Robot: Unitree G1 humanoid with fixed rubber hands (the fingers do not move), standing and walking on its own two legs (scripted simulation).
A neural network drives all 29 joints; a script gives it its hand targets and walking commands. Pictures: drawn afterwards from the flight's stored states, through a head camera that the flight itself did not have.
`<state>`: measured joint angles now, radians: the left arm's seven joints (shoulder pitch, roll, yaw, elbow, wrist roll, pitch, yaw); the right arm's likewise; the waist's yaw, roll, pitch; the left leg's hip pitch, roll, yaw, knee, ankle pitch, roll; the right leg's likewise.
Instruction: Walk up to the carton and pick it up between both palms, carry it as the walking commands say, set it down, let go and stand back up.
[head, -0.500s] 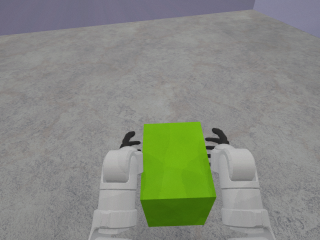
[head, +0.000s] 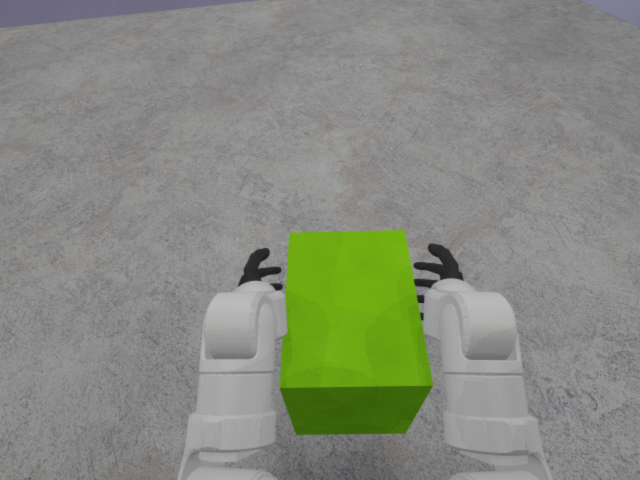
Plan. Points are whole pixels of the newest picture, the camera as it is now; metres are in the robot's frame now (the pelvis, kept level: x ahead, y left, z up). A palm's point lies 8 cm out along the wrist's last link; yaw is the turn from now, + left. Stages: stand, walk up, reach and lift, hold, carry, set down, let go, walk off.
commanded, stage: carry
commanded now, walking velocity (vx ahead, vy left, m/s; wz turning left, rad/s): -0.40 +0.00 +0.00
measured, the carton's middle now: (348, 335) +0.32 +0.00 -0.01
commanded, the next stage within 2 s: none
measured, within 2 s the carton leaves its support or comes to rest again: neither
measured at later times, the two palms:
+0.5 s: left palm (248, 456) +0.15 +0.10 +0.08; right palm (504, 457) +0.16 -0.13 +0.08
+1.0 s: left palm out of the picture -0.08 +0.15 +0.10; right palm out of the picture -0.06 -0.08 +0.11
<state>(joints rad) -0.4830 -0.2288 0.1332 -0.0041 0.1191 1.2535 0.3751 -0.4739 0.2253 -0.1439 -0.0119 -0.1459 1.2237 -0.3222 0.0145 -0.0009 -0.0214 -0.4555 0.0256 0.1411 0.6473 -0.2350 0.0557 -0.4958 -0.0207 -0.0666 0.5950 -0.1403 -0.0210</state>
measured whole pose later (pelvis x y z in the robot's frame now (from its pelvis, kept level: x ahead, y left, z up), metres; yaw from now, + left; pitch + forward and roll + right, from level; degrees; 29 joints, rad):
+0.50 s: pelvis -0.16 -0.02 -0.01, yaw -2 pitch +3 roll -2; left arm -0.49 -0.23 0.13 -0.02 0.10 1.23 0.38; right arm -0.47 0.23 -0.16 -0.04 -0.19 1.22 -0.25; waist 0.06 0.05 -0.02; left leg -0.65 0.10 0.09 0.62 -0.17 -0.01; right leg -0.38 -0.01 -0.07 0.70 -0.38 0.00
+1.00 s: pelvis -0.39 +0.01 +0.01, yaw -1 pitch +4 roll -3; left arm -0.45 -0.22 0.11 -0.13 0.08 1.26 0.41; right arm -0.47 0.23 -0.15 -0.09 -0.18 1.22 -0.20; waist 0.08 0.00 0.00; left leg -0.46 0.09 0.02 0.53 -0.14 -0.01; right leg -0.49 -0.01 -0.05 0.98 -0.49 0.04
